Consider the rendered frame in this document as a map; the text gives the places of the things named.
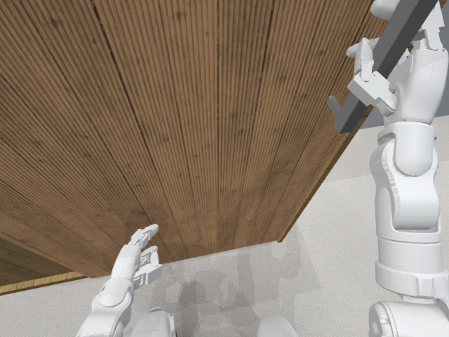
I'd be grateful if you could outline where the robot right hand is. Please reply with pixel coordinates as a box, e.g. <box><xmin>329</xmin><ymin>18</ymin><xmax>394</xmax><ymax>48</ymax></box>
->
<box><xmin>346</xmin><ymin>0</ymin><xmax>449</xmax><ymax>128</ymax></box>

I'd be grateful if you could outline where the right robot forearm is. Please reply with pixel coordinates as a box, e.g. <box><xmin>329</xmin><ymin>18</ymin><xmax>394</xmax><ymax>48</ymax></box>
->
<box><xmin>369</xmin><ymin>121</ymin><xmax>449</xmax><ymax>320</ymax></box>

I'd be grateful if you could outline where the robot thigh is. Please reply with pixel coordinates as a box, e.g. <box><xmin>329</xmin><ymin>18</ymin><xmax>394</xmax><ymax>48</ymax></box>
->
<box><xmin>130</xmin><ymin>311</ymin><xmax>176</xmax><ymax>337</ymax></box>
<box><xmin>256</xmin><ymin>316</ymin><xmax>298</xmax><ymax>337</ymax></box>

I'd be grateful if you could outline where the wardrobe door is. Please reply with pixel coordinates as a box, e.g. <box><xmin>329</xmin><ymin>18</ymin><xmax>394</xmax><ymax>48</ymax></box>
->
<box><xmin>0</xmin><ymin>0</ymin><xmax>388</xmax><ymax>279</ymax></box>
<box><xmin>0</xmin><ymin>238</ymin><xmax>74</xmax><ymax>286</ymax></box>

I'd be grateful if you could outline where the right robot upper arm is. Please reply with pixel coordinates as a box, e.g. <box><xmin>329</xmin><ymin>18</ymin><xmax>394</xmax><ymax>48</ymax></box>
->
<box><xmin>368</xmin><ymin>300</ymin><xmax>449</xmax><ymax>337</ymax></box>

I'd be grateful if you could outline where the robot left hand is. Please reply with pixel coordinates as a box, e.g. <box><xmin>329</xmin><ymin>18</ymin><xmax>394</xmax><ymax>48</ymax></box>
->
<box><xmin>110</xmin><ymin>224</ymin><xmax>162</xmax><ymax>291</ymax></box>

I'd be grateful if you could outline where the robot left thigh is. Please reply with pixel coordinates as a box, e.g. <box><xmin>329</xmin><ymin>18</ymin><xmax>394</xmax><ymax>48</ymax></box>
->
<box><xmin>130</xmin><ymin>311</ymin><xmax>176</xmax><ymax>337</ymax></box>

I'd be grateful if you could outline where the robot right thigh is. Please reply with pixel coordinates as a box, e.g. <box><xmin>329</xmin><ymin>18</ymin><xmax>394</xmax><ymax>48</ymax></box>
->
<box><xmin>256</xmin><ymin>316</ymin><xmax>298</xmax><ymax>337</ymax></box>

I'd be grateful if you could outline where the handle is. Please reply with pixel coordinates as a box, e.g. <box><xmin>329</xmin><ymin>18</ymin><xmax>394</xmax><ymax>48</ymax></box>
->
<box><xmin>326</xmin><ymin>0</ymin><xmax>438</xmax><ymax>134</ymax></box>

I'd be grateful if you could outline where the left robot forearm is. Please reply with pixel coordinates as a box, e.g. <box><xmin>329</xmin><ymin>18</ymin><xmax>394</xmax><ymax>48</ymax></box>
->
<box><xmin>75</xmin><ymin>278</ymin><xmax>134</xmax><ymax>337</ymax></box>

